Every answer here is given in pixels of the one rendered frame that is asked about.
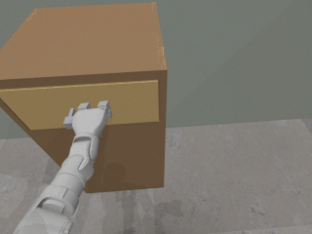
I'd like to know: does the handle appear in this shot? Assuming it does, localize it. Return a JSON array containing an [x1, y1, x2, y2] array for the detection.
[[63, 108, 75, 130]]

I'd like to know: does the robot left upper arm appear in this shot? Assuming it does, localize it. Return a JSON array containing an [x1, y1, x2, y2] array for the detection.
[[19, 207, 73, 234]]

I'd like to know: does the drawer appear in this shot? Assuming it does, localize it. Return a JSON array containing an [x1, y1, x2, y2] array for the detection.
[[0, 79, 159, 130]]

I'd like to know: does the cabinet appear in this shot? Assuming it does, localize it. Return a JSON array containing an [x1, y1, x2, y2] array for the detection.
[[0, 2, 168, 194]]

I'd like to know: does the robot left forearm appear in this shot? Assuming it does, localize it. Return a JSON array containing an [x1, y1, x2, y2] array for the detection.
[[13, 133, 99, 234]]

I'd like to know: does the robot left hand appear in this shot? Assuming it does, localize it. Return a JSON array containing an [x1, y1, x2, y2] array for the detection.
[[72, 100, 112, 138]]

